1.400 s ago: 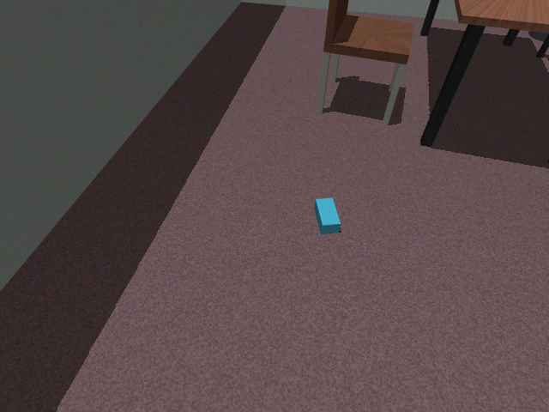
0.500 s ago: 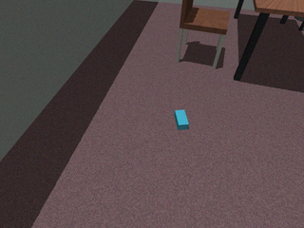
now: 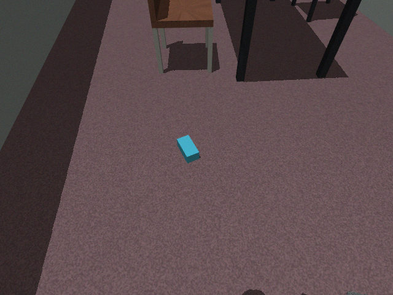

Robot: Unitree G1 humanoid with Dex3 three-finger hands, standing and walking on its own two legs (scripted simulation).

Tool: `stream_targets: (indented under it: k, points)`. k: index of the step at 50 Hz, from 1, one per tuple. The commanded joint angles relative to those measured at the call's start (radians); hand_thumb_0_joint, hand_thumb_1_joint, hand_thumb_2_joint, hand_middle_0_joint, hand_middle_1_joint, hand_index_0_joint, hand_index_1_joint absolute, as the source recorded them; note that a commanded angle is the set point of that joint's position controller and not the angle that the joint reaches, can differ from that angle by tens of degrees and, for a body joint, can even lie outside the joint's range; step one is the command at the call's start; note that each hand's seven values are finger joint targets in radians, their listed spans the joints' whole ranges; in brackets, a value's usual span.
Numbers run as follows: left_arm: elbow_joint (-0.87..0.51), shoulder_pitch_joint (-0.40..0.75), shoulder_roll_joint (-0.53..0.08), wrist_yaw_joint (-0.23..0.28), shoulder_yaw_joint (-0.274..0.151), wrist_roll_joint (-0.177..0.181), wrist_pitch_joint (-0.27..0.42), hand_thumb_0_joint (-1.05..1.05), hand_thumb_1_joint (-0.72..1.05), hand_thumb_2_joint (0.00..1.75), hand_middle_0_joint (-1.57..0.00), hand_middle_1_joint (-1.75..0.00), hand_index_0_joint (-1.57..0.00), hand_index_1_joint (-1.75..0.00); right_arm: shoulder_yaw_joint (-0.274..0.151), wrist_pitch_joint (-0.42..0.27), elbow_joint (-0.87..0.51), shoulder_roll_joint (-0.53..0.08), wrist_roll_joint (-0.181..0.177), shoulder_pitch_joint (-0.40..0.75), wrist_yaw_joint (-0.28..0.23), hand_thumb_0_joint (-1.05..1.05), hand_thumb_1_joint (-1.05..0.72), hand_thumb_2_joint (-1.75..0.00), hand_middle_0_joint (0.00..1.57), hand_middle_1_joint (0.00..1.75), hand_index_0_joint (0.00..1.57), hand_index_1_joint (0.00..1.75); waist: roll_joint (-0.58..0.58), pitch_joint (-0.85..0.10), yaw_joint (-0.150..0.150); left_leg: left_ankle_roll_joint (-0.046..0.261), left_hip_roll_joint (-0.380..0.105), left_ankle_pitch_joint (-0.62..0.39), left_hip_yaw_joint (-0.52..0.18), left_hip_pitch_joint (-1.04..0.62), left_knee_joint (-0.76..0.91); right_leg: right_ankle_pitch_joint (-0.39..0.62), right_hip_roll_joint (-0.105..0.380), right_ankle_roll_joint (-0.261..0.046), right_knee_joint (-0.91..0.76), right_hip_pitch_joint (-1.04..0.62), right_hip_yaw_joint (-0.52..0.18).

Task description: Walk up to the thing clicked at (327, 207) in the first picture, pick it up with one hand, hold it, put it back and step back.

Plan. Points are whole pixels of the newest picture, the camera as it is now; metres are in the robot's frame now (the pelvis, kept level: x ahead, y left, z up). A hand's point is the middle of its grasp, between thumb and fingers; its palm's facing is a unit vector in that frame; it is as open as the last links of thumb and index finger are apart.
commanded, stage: walk up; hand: left
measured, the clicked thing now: (187, 148) +1.05 +0.03 -0.74
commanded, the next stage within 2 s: none
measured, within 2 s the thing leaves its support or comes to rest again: neither
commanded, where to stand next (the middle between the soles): +0.65 +0.27 m, yaw -64 degrees
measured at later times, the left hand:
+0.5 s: hand (84, 207) +0.38 +0.30 -0.13, palm faces -0.34 -0.81 -0.48, open 7.4 cm
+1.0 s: hand (87, 142) +0.64 +0.36 -0.16, palm faces -0.61 -0.64 -0.46, open 7.4 cm
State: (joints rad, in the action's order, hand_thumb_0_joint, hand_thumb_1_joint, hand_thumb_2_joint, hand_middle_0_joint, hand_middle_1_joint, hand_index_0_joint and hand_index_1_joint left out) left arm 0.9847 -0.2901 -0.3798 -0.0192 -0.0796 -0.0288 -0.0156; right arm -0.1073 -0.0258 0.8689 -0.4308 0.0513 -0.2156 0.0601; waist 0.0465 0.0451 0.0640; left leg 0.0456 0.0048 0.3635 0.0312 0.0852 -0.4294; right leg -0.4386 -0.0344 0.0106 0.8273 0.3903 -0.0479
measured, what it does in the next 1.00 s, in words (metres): walks ahead, turning right: right foot, then left foot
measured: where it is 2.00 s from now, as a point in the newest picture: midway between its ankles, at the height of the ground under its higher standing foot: (137, 215)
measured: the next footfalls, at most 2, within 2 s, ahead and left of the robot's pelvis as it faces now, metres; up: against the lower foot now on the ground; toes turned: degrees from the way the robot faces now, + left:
right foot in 0.18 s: +0.20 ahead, -0.12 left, +0.00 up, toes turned -15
left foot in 0.60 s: +0.41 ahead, +0.22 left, +0.00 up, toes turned -22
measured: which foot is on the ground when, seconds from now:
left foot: down 0.00-0.22, up 0.24-0.58, down 0.60-1.00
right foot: up 0.00-0.16, down 0.18-0.62, up 0.64-0.98, down 1.00-1.00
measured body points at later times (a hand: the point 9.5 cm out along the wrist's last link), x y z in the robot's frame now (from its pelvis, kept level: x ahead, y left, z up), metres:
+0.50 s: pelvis +0.19 +0.08 -0.02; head +0.18 +0.03 +0.42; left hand +0.39 +0.34 -0.10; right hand +0.18 -0.26 -0.14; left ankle +0.37 +0.23 -0.70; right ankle +0.16 -0.10 -0.74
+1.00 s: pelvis +0.40 +0.21 -0.03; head +0.43 +0.16 +0.42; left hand +0.67 +0.39 -0.13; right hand +0.19 -0.04 -0.14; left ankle +0.38 +0.24 -0.74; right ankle +0.40 +0.11 -0.74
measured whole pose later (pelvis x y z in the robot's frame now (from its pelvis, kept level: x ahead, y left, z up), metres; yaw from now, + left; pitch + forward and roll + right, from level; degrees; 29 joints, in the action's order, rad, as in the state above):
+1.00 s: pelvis +0.40 +0.21 -0.03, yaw -37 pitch +0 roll -1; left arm 0.81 -0.29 -0.39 0.07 -0.04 0.02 0.04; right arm -0.11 0.06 0.68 -0.39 0.07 -0.42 0.05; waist 0.04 0.13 0.13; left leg 0.09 0.01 0.45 0.29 0.24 -0.69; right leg -0.26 -0.02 -0.07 0.66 0.40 0.13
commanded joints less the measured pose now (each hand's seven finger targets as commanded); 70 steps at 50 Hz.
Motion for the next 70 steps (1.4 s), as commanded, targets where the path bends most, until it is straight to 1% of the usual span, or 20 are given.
stream_targets:
  k: [1, 5, 9, 11, 12, 18, 26, 29, 31, 33, 40, 48, 50, 52, 53, 57, 65, 67, 69, 70]
  points:
    - [-0.152, 0.111, -0.197, -0.002, -0.039, 0.034, 0.063, 0.0, 0.9, 0.9, -0.2, -0.3, -0.2, -0.3, -0.041, -0.015, -0.117, -0.149, 0.014, 0.026, -0.019, 0.0, -0.9, -0.9, 0.2, 0.3, 0.2, 0.3, 0.099, 0.02, 0.015, 0.044, -0.216, -0.407, -0.123, -0.268, 0.114, 0.069, 0.088, -0.027, 0.052, 0.302, 0.057]
    - [-0.201, 0.151, -0.171, -0.01, -0.023, 0.037, 0.069, 0.0, 0.9, 0.9, -0.2, -0.3, -0.2, -0.3, -0.042, -0.003, -0.156, -0.177, -0.005, 0.003, -0.007, 0.0, -0.9, -0.9, 0.2, 0.3, 0.2, 0.3, 0.124, 0.034, 0.028, 0.015, -0.131, -0.594, 0.075, -0.084, 0.03, 0.208, 0.03, -0.028, -0.181, 0.047, 0.206]
    - [-0.097, -0.279, -0.264, 0.031, -0.084, 0.049, 0.074, 0.0, 0.9, 0.9, -0.2, -0.3, -0.2, -0.3, -0.036, 0.006, -0.224, -0.165, -0.01, 0.024, -0.001, 0.0, -0.9, -0.9, 0.2, 0.3, 0.2, 0.3, -0.013, -0.146, -0.192, -0.021, -0.074, -0.611, 0.133, 0.278, -0.555, 0.371, 0.016, -0.076, -0.274, -0.591, 0.19]
    - [-0.155, -0.295, -0.37, 0.067, -0.11, 0.034, 0.072, 0.0, 0.9, 0.9, -0.2, -0.3, -0.2, -0.3, -0.004, 0.028, -0.26, -0.117, -0.019, -0.062, 0.003, 0.0, -0.9, -0.9, 0.2, 0.3, 0.2, 0.3, -0.206, -0.234, -0.172, -0.075, 0.03, 0.224, -0.085, 0.676, -0.994, 0.047, 0.446, -0.295, -0.426, -0.739, -0.64]
    - [-0.204, -0.149, -0.399, 0.08, -0.109, 0.043, 0.075, 0.0, 0.9, 0.9, -0.2, -0.3, -0.2, -0.3, -0.034, 0.042, -0.259, -0.218, -0.018, -0.074, 0.001, 0.0, -0.9, -0.9, 0.2, 0.3, 0.2, 0.3, -0.135, -0.205, -0.131, -0.074, -0.03, 0.226, -0.23, 0.689, -1.084, -0.215, 0.54, -0.396, -0.53, -0.593, -0.855]
    - [-0.243, 0.121, -0.32, 0.085, -0.069, 0.039, 0.112, 0.0, 0.9, 0.9, -0.2, -0.3, -0.2, -0.3, -0.033, 0.041, -0.216, -0.195, -0.001, -0.141, 0.035, 0.0, -0.9, -0.9, 0.2, 0.3, 0.2, 0.3, -0.072, 0.09, 0.037, -0.038, -0.115, 0.004, -0.129, 0.362, -0.65, 0.033, 0.194, -0.183, -0.522, 0.105, -0.219]
    - [-0.255, 0.056, -0.386, 0.086, -0.095, -0.002, 0.099, 0.0, 0.9, 0.9, -0.2, -0.3, -0.2, -0.3, -0.063, 0.06, -0.259, -0.195, 0.001, -0.118, 0.063, 0.0, -0.9, -0.9, 0.2, 0.3, 0.2, 0.3, -0.307, 0.027, -0.004, -0.06, -0.116, -0.097, -0.051, 0.332, -0.509, -0.181, 0.162, -0.172, -0.443, 0.18, -0.245]
    - [-0.286, 0.154, -0.366, 0.1, -0.088, -0.016, 0.088, 0.0, 0.9, 0.9, -0.2, -0.3, -0.2, -0.3, -0.089, 0.05, -0.223, -0.215, 0.005, -0.281, 0.046, 0.0, -0.9, -0.9, 0.2, 0.3, 0.2, 0.3, -0.219, -0.032, 0.13, -0.028, -0.096, 0.015, -0.042, 0.043, -0.355, -0.209, 0.163, -0.14, -0.216, 0.344, -0.216]
    - [-0.288, 0.061, -0.143, 0.11, -0.023, -0.01, 0.08, 0.0, 0.9, 0.9, -0.2, -0.3, -0.2, -0.3, -0.122, 0.024, -0.189, -0.312, 0.031, -0.402, 0.012, 0.0, -0.9, -0.9, 0.2, 0.3, 0.2, 0.3, 0.313, 0.013, 0.178, -0.05, -0.308, 0.428, -0.447, 0.033, 0.047, -0.191, -0.061, -0.055, 0.456, 0.547, -0.056]
    - [-0.246, -0.086, -0.24, 0.129, -0.025, 0.011, 0.083, 0.0, 0.9, 0.9, -0.2, -0.3, -0.2, -0.3, -0.13, 0.014, -0.257, -0.419, -0.011, -0.079, 0.006, 0.0, -0.9, -0.9, 0.2, 0.3, 0.2, 0.3, 0.368, 0.034, -0.005, 0.033, -0.44, 0.559, -0.789, 0.148, 0.358, -0.083, 0.035, -0.091, 0.635, 0.495, -0.031]
    - [-0.174, -0.067, -0.238, 0.093, -0.032, 0.066, 0.074, 0.0, 0.9, 0.9, -0.2, -0.3, -0.2, -0.3, -0.058, 0.005, -0.229, -0.158, 0.008, -0.183, -0.017, 0.0, -0.9, -0.9, 0.2, 0.3, 0.2, 0.3, 0.129, -0.044, 0.018, -0.05, -0.2, -0.622, -0.048, -0.054, -0.006, 0.124, 0.062, -0.044, 0.226, 0.279, 0.052]
    - [-0.176, -0.223, -0.217, 0.118, -0.042, 0.056, 0.068, 0.0, 0.9, 0.9, -0.2, -0.3, -0.2, -0.3, -0.065, 0.057, -0.333, -0.155, 0.025, -0.088, -0.022, 0.0, -0.9, -0.9, 0.2, 0.3, 0.2, 0.3, 0.099, -0.105, -0.064, -0.068, -0.202, -0.698, 0.073, 0.122, -0.264, 0.273, 0.023, -0.078, -0.226, -0.182, 0.171]
    - [-0.148, -0.395, -0.3, 0.145, -0.089, 0.045, 0.071, 0.0, 0.9, 0.9, -0.2, -0.3, -0.2, -0.3, -0.043, 0.06, -0.361, -0.098, 0.007, -0.075, -0.023, 0.0, -0.9, -0.9, 0.2, 0.3, 0.2, 0.3, -0.138, -0.161, -0.188, -0.145, -0.091, -0.168, 0.067, 0.471, -0.684, 0.345, 0.183, -0.2, -0.369, -0.549, -0.113]
    - [-0.244, -0.219, -0.374, 0.173, -0.096, 0.044, 0.073, 0.0, 0.9, 0.9, -0.2, -0.3, -0.2, -0.3, -0.072, 0.092, -0.355, -0.2, 0.017, -0.172, -0.026, 0.0, -0.9, -0.9, 0.2, 0.3, 0.2, 0.3, -0.1, -0.15, -0.098, -0.194, -0.098, 0.281, -0.226, 0.69, -1.078, 0.095, 0.592, -0.423, -0.471, -0.449, -0.749]
    - [-0.268, -0.112, -0.379, 0.189, -0.092, 0.052, 0.079, 0.0, 0.9, 0.9, -0.2, -0.3, -0.2, -0.3, -0.083, 0.102, -0.347, -0.235, 0.017, -0.145, -0.03, 0.0, -0.9, -0.9, 0.2, 0.3, 0.2, 0.3, -0.045, -0.071, -0.074, -0.188, -0.141, 0.24, -0.261, 0.714, -1.116, -0.031, 0.607, -0.447, -0.514, -0.326, -0.755]
    - [-0.255, -0.054, -0.316, 0.169, -0.063, 0.027, 0.114, 0.0, 0.9, 0.9, -0.2, -0.3, -0.2, -0.3, -0.064, 0.099, -0.298, -0.196, -0.005, -0.109, 0.004, 0.0, -0.9, -0.9, 0.2, 0.3, 0.2, 0.3, -0.012, 0.074, -0.01, -0.073, -0.133, 0.028, -0.165, 0.523, -0.901, 0.031, 0.266, -0.232, -0.445, 0.022, -0.264]
    - [-0.255, -0.083, -0.407, 0.131, -0.102, -0.026, 0.125, 0.0, 0.9, 0.9, -0.2, -0.3, -0.2, -0.3, -0.07, 0.086, -0.305, -0.178, 0.002, -0.053, 0.03, 0.0, -0.9, -0.9, 0.2, 0.3, 0.2, 0.3, -0.298, 0.003, -0.041, -0.06, -0.137, 0.059, -0.022, 0.315, -0.49, 0.037, 0.157, -0.185, -0.289, 0.14, -0.149]
    - [-0.272, 0.017, -0.385, 0.122, -0.091, -0.022, 0.109, 0.0, 0.9, 0.9, -0.2, -0.3, -0.2, -0.3, -0.084, 0.075, -0.243, -0.182, -0.006, -0.201, 0.018, 0.0, -0.9, -0.9, 0.2, 0.3, 0.2, 0.3, -0.274, -0.067, 0.054, -0.053, -0.072, 0.051, 0.067, 0.104, -0.344, 0.042, 0.14, -0.155, -0.143, 0.242, -0.109]
    - [-0.282, -0.023, -0.194, 0.131, -0.035, -0.016, 0.094, 0.0, 0.9, 0.9, -0.2, -0.3, -0.2, -0.3, -0.108, 0.051, -0.192, -0.275, 0.017, -0.349, -0.009, 0.0, -0.9, -0.9, 0.2, 0.3, 0.2, 0.3, 0.192, -0.073, 0.144, -0.019, -0.197, 0.24, -0.223, -0.012, -0.054, -0.033, -0.032, -0.071, 0.388, 0.45, -0.005]
    - [-0.297, -0.063, -0.181, 0.139, -0.02, 0.0, 0.095, 0.0, 0.9, 0.9, -0.2, -0.3, -0.2, -0.3, -0.103, 0.04, -0.236, -0.325, 0.002, -0.208, -0.017, 0.0, -0.9, -0.9, 0.2, 0.3, 0.2, 0.3, 0.315, -0.034, 0.045, 0.016, -0.388, 0.237, -0.554, 0.09, 0.119, -0.164, -0.077, -0.047, 0.518, 0.543, 0.004]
